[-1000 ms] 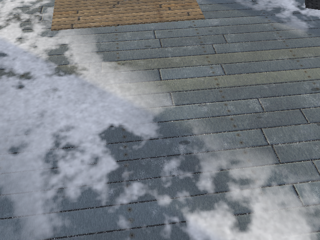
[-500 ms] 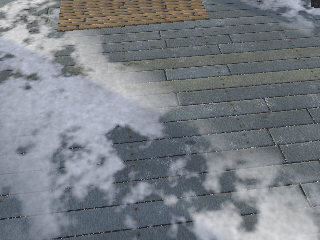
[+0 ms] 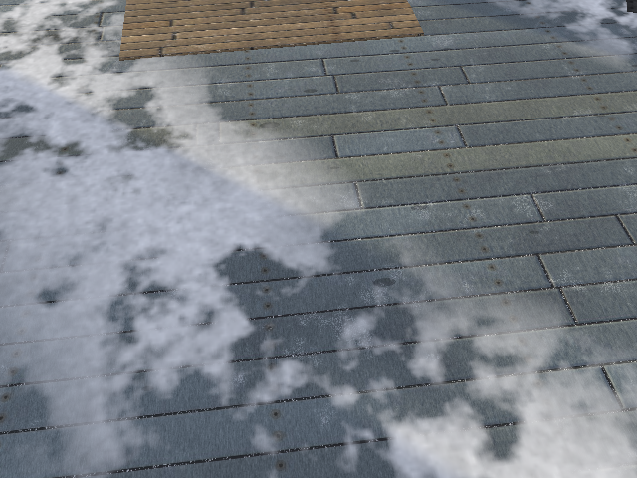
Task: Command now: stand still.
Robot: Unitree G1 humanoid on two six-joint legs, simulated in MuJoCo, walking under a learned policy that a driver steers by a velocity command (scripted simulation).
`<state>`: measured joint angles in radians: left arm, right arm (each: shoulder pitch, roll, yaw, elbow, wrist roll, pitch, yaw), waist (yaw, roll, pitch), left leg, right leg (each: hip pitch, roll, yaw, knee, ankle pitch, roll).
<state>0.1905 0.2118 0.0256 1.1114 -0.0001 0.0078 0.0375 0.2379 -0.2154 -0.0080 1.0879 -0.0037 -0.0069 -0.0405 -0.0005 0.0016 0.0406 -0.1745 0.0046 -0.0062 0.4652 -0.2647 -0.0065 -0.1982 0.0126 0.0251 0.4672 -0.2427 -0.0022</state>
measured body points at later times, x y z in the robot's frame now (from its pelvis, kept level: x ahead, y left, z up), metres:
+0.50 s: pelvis +0.00 +0.00 +0.00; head +0.01 +0.00 +0.45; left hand +0.01 +0.25 -0.16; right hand +0.00 -0.24 -0.16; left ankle -0.01 +0.12 -0.74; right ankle +0.01 -0.12 -0.74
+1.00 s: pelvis +0.15 -0.01 +0.00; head +0.17 -0.03 +0.45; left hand +0.03 +0.21 -0.13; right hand +0.31 -0.26 -0.12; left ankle +0.26 +0.13 -0.68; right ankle +0.02 -0.11 -0.74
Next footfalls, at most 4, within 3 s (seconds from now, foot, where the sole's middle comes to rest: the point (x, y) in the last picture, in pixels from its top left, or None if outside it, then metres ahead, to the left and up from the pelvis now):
1.16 left None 0.44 0.12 -0.78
1.74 right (382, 370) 0.76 -0.11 -0.78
2.30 left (272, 279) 1.03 0.16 -0.78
2.78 right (297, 188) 1.37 0.10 -0.78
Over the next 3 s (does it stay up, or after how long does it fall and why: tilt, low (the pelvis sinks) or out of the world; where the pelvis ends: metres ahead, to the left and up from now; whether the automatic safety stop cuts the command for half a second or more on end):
stays up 1.27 0.15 0.00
